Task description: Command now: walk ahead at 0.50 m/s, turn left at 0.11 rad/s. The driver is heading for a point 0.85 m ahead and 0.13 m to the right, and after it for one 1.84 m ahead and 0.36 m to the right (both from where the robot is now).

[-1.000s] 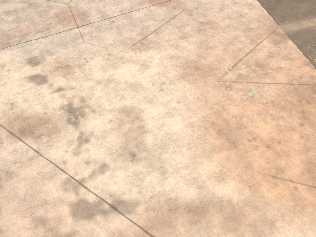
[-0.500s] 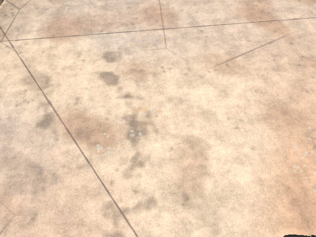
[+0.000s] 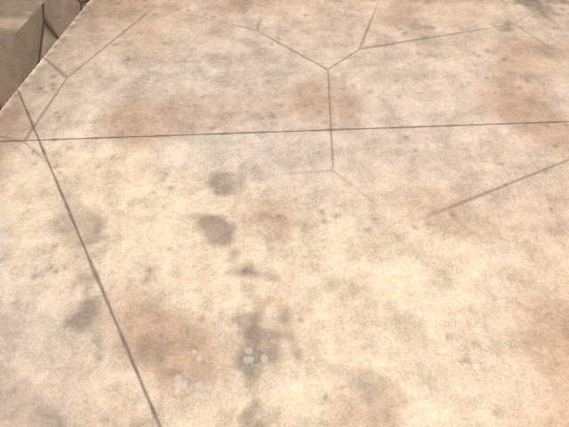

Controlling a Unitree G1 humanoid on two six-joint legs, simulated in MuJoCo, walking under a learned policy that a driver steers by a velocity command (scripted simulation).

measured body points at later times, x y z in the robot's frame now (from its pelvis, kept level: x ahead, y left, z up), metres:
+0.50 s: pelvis +0.28 +0.03 +0.00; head +0.32 +0.04 +0.45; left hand +0.26 +0.32 -0.14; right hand +0.52 -0.20 -0.07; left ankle +0.39 +0.13 -0.73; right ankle +0.10 -0.10 -0.70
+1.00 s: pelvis +0.55 -0.01 -0.01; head +0.58 -0.02 +0.44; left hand +0.81 +0.18 -0.10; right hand +0.50 -0.29 -0.14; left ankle +0.39 +0.14 -0.72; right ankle +0.65 -0.12 -0.73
